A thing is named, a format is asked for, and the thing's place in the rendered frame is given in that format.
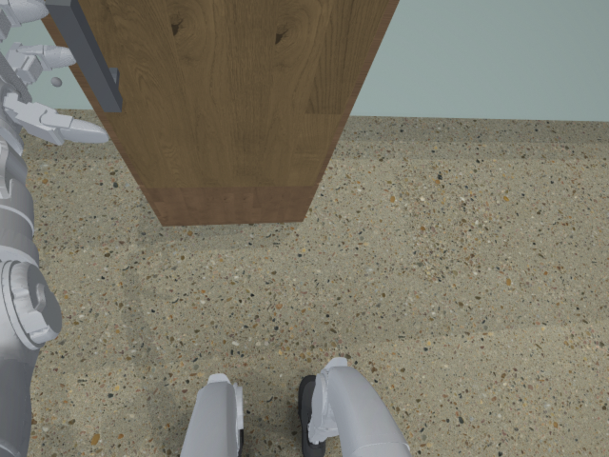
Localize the right robot thigh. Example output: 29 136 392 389
315 367 412 457

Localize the robot left forearm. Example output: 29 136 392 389
0 118 39 268

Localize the left robot thigh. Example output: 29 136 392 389
180 381 244 457

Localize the robot thigh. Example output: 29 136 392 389
180 381 244 457
315 367 412 457

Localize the cupboard door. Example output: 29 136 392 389
44 0 389 189

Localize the left robot upper arm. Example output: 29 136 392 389
0 260 62 457

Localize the left robot hand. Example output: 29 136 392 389
0 0 109 146

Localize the handle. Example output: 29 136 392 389
45 0 123 112

